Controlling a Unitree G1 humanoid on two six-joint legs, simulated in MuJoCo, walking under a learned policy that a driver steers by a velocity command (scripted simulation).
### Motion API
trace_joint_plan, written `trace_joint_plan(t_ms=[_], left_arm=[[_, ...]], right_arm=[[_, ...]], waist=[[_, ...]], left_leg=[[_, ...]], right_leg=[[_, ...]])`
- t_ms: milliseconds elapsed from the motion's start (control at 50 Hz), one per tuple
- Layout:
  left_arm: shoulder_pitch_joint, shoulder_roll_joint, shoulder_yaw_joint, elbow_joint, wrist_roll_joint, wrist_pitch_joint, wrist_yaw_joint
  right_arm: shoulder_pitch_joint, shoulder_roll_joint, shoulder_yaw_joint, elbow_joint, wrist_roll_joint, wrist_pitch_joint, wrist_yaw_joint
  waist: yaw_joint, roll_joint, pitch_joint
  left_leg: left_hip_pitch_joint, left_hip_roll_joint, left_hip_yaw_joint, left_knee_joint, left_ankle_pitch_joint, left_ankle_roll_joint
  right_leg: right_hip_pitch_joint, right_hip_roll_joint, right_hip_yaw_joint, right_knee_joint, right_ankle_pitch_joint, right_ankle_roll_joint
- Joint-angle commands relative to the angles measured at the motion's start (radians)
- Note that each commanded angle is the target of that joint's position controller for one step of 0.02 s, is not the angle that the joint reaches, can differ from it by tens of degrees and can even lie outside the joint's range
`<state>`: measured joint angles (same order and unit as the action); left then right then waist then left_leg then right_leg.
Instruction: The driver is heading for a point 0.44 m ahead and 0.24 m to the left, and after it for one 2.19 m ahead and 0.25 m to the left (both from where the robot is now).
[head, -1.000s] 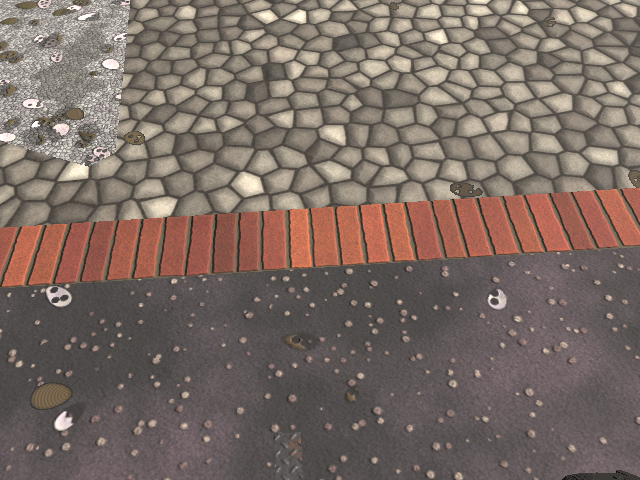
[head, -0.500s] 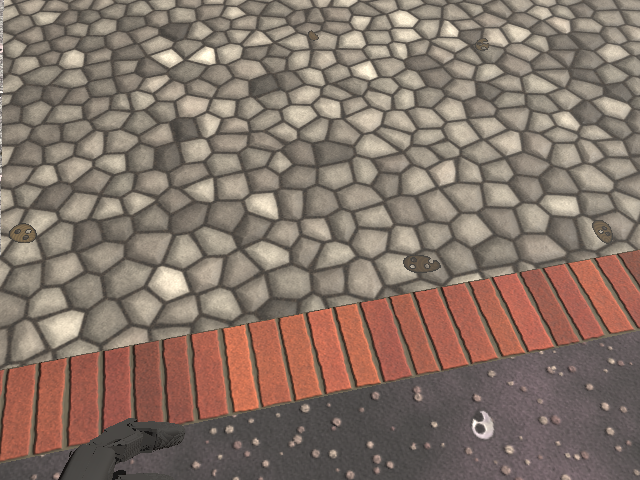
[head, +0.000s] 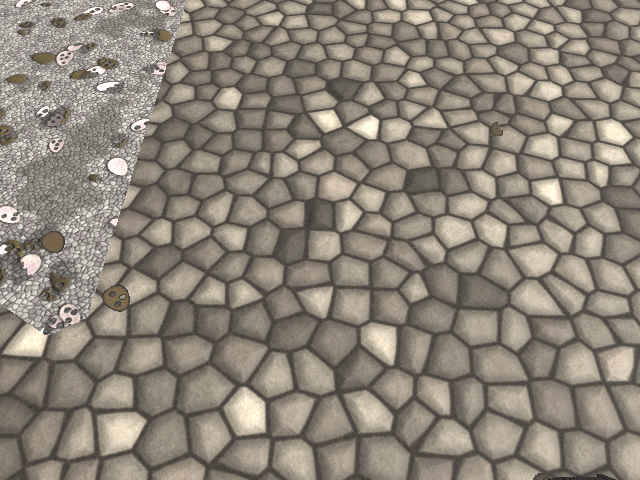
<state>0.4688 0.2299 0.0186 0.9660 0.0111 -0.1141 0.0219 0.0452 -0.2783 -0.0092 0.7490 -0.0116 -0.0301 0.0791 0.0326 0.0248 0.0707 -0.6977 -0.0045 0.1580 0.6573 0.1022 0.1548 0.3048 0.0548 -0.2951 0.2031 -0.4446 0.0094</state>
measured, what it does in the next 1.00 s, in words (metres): goes down, turning left: left foot, then right foot 0.15 m lower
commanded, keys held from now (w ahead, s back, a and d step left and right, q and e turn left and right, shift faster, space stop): w+q+shift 0.38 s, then q+shift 0.22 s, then e+shift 0.40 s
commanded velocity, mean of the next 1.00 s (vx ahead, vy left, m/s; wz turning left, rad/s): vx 0.60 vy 0.00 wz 0.54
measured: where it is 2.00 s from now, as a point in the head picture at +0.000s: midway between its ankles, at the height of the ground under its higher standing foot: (325, 332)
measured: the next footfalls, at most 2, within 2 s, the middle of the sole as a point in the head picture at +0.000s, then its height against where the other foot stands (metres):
left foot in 0.04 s outside the picture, level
right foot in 0.54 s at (361, 369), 0.15 m lower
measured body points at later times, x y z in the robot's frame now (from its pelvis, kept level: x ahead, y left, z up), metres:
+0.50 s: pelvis +0.50 +0.01 -0.04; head +0.51 +0.03 +0.40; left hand +0.67 +0.32 -0.09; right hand +0.54 -0.31 -0.15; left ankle +0.21 +0.02 -0.70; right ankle +0.74 -0.05 -0.75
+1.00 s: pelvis +0.76 +0.07 -0.13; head +0.80 +0.10 +0.32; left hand +0.63 +0.33 -0.26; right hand +1.10 +0.03 -0.18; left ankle +0.79 +0.21 -0.86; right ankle +0.74 -0.07 -0.81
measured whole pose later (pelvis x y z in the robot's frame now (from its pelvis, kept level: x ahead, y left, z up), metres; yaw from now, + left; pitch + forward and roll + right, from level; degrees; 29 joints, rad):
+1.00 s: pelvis +0.76 +0.07 -0.13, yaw +28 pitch +4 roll +0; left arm 0.36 0.30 0.07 0.81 -0.04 -0.03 0.01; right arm -0.08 -0.22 -0.01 0.63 -0.02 -0.03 -0.02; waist 0.10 -0.02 0.04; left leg -0.46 -0.03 -0.04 0.49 -0.10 0.03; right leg -0.38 0.08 0.07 0.96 -0.58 0.02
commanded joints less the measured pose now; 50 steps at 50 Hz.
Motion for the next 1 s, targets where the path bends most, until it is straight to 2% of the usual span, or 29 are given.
trace_joint_plan(t_ms=[20,40,60,80,100,160,200,240,260,380,460,500,520,540,560,580,600,620,640,660,700,740,780,820,900,920,940,960,1000], left_arm=[[-0.156,0.296,0.072,-0.11,0.021,0.037,0.037],[-0.201,0.293,0.081,-0.107,0.033,0.053,0.029],[-0.189,0.111,0.038,-0.146,0.05,0.042,0.005],[-0.158,0.095,0.026,-0.273,0.004,0.021,-0.002],[-0.224,0.162,0.023,-0.271,0.017,-0.007,-0.003],[-0.258,0.188,0.033,-0.243,0.05,0.016,-0.002],[-0.271,0.167,0.027,-0.246,0.062,0.07,0.001],[-0.286,0.108,0.009,-0.266,0.065,0.078,-0.024],[-0.39,0.16,0.036,-0.297,0.032,0.068,-0.024],[-0.573,0.122,0.023,-0.382,0.043,0.047,-0.093],[-0.601,0.118,0.018,-0.403,0.043,-0.004,-0.051],[-0.329,0.133,0.033,-0.322,0.02,-0.023,-0.026],[-0.193,0.176,0.077,-0.31,-0.059,-0.05,-0.027],[0.031,0.188,0.081,-0.231,-0.068,-0.044,-0.025],[0.116,0.2,0.07,-0.208,-0.025,-0.035,-0.031],[0.047,0.231,0.072,-0.207,0.034,-0.036,-0.036],[-0.017,0.175,0.072,-0.254,0.052,-0.005,-0.043],[-0.054,0.228,0.086,-0.24,0.057,0.006,-0.044],[-0.133,0.23,0.09,-0.274,0.065,0.007,-0.033],[-0.227,0.196,0.067,-0.297,0.03,-0.002,-0.022],[-0.3,0.172,0.055,-0.242,-0.015,-0.005,-0.027],[-0.266,0.132,0.04,-0.203,-0.018,-0.007,-0.027],[-0.206,0.169,0.054,-0.176,-0.041,0.009,-0.013],[-0.202,0.229,0.077,-0.18,-0.056,0.023,-0.004],[-0.169,0.208,0.083,-0.188,-0.061,0.054,-0.002],[-0.184,0.188,0.077,-0.222,-0.046,0.053,-0.005],[-0.086,0.111,0.056,-0.239,-0.031,0.048,-0.012],[0.013,0.145,0.051,-0.23,-0.04,0.061,-0.018],[-0.046,0.22,0.086,-0.247,-0.052,0.111,-0.005]], right_arm=[[0.524,-0.191,-0.078,0.104,0.004,0.01,-0.024],[0.64,-0.236,-0.11,0.131,0.017,0.02,-0.048],[0.508,-0.267,-0.114,0.12,0.032,0.025,-0.061],[0.421,-0.327,-0.128,0.065,-0.005,0.028,-0.06],[0.396,-0.279,-0.131,0.034,-0.005,0.021,-0.071],[0.311,-0.195,-0.108,0.053,0.002,-0.012,-0.076],[0.298,-0.185,-0.095,0.053,0.013,-0.034,-0.074],[0.336,-0.203,-0.102,0.058,-0.014,-0.043,-0.073],[0.419,-0.189,-0.101,0.102,-0.009,-0.056,-0.073],[0.498,-0.197,-0.091,0.117,-0.004,-0.033,-0.091],[0.502,-0.173,-0.091,0.118,-0.019,-0.027,-0.118],[0.438,-0.178,-0.094,0.109,-0.014,-0.021,-0.136],[0.434,-0.054,-0.065,0.116,0.091,-0.007,-0.148],[0.35,-0.068,-0.056,0.083,0.061,0.002,-0.15],[0.32,-0.018,-0.037,0.029,0.042,0.003,-0.151],[0.607,-0.003,-0.037,-0.011,0.08,-0.009,-0.122],[0.601,-0.05,-0.032,-0.01,0.079,-0.013,-0.11],[0.499,-0.064,-0.033,-0.062,0.092,-0.018,-0.112],[0.428,-0.092,-0.047,-0.053,0.087,-0.011,-0.13],[0.339,-0.142,-0.064,-0.079,0.057,-0.004,-0.137],[0.314,-0.076,-0.05,-0.065,0.032,0.014,-0.13],[0.192,-0.01,-0.034,-0.102,0.007,-0.02,-0.112],[0.108,0.026,-0.021,-0.106,0.004,-0.045,-0.089],[0.043,-0.02,-0.029,-0.115,0.011,-0.04,-0.081],[0.014,-0.099,-0.058,-0.127,-0.013,-0.034,-0.089],[0.088,-0.149,-0.071,-0.119,-0.029,-0.036,-0.102],[0.152,-0.193,-0.08,-0.12,-0.046,-0.015,-0.12],[0.146,-0.116,-0.066,-0.126,-0.018,0.005,-0.117],[0.045,-0.049,-0.052,-0.137,0.015,0.024,-0.115]], waist=[[-0.329,-0.165,-0.221],[-0.383,-0.102,-0.231],[-0.215,0.199,-0.127],[-0.127,0.282,-0.283],[-0.154,0.015,-0.256],[-0.028,-0.166,-0.037],[0.0,-0.131,-0.01],[-0.032,-0.067,-0.032],[-0.075,-0.069,-0.004],[-0.166,0.019,-0.037],[-0.192,0.068,0.027],[-0.05,0.025,-0.104],[0.041,-0.051,-0.173],[0.149,-0.03,-0.211],[0.17,-0.04,-0.247],[-0.021,-0.427,-0.413],[0.006,-0.41,-0.472],[-0.006,-0.391,-0.495],[-0.008,-0.197,-0.485],[-0.05,-0.025,-0.292],[-0.117,-0.019,-0.094],[-0.088,-0.102,-0.106],[-0.057,-0.149,-0.178],[-0.052,-0.124,-0.185],[-0.077,-0.102,-0.176],[-0.102,-0.041,-0.246],[-0.084,0.155,-0.379],[-0.075,0.197,-0.522],[-0.048,0.07,-0.353]], left_leg=[[0.74,-0.134,-0.01,0.105,-0.251,0.062],[0.861,-0.079,-0.136,0.062,-0.394,0.123],[0.859,0.051,-0.375,0.014,-0.283,0.164],[1.115,0.224,-0.924,-0.216,-0.349,0.403],[1.052,0.262,-1.024,-0.375,-0.415,0.369],[0.589,0.154,-0.781,-0.364,-0.284,0.276],[0.42,0.085,-0.669,-0.378,-0.214,0.251],[0.384,0.062,-0.597,-0.362,0.047,0.239],[0.475,0.04,-0.597,-0.33,0.01,0.197],[0.414,-0.032,-0.627,-0.17,-0.294,0.116],[0.528,-0.078,-0.633,0.052,-0.066,0.023],[0.5,-0.14,-0.576,0.428,-0.113,-0.03],[0.396,-0.159,-0.537,0.636,-0.339,-0.142],[0.245,-0.191,-0.437,0.867,-0.783,-0.185],[0.048,-0.172,-0.422,1.066,-0.971,-0.195],[-0.235,-0.134,-0.431,1.227,-0.928,-0.211],[-0.284,-0.021,-0.383,1.127,-0.845,-0.226],[-0.289,-0.012,-0.336,1.225,-0.751,-0.242],[-0.229,0.024,-0.314,1.267,-0.628,-0.236],[-0.186,0.02,-0.328,1.07,-0.502,-0.201],[-0.034,0.066,-0.335,0.68,-0.487,-0.182],[0.195,0.029,-0.221,0.254,-0.28,-0.171],[0.323,-0.031,-0.205,0.046,-0.147,-0.184],[0.308,-0.042,-0.234,-0.069,-0.12,-0.174],[0.439,-0.029,-0.263,-0.265,0.008,-0.101],[0.665,0.094,-0.344,-0.238,0.316,-0.039],[0.95,0.373,-0.537,-0.143,0.795,0.124],[0.972,0.515,-0.637,-0.125,0.796,0.228],[0.793,0.383,-0.496,-0.202,0.394,0.155]], right_leg=[[-0.358,-0.268,0.041,0.626,1.555,-0.013],[-0.495,-0.21,0.053,1.046,1.154,-0.021],[-0.776,-0.033,0.097,1.373,0.019,-0.022],[-1.151,0.043,0.303,1.548,-0.092,0.039],[-1.185,-0.027,0.398,1.406,0.029,0.018],[-0.954,-0.137,0.423,1.039,0.044,0.034],[-0.833,-0.159,0.402,0.865,-0.015,0.064],[-0.804,-0.153,0.335,0.842,0.235,0.058],[-0.94,-0.173,0.399,0.745,0.4,0.044],[-0.837,-0.064,0.338,0.496,0.773,-0.017],[-0.779,-0.019,0.336,0.257,0.738,0.007],[-0.44,-0.069,0.409,0.067,0.995,0.024],[-0.196,-0.166,0.481,-0.034,1.245,0.028],[0.008,-0.266,0.508,0.04,1.256,0.03],[0.159,-0.354,0.513,0.327,1.59,0.089],[0.459,-0.524,0.63,0.59,2.057,-0.047],[0.407,-0.479,0.58,0.547,1.921,-0.07],[0.265,-0.526,0.786,0.381,1.276,-0.236],[0.066,-0.565,0.918,0.24,1.019,-0.313],[-0.193,-0.515,0.874,0.145,1.046,-0.307],[-0.526,-0.365,0.602,0.126,1.037,-0.253],[-0.657,-0.198,0.424,0.085,1.119,-0.199],[-0.585,-0.178,0.425,0.095,1.137,-0.189],[-0.473,-0.21,0.477,0.123,1.098,-0.181],[-0.454,-0.155,0.55,0.286,0.874,-0.118],[-0.598,-0.1,0.524,0.435,0.692,-0.077],[-0.852,0.006,0.456,0.712,0.064,-0.018],[-0.907,-0.007,0.424,0.92,-0.316,0.014],[-0.988,-0.088,0.379,1.045,-0.208,0.066]])
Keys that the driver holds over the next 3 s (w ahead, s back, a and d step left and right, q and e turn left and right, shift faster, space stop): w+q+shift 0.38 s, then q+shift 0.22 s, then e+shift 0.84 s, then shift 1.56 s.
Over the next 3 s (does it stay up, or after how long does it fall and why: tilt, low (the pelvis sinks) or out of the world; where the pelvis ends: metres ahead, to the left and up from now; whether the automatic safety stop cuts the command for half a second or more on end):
stays up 0.87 0.08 -0.12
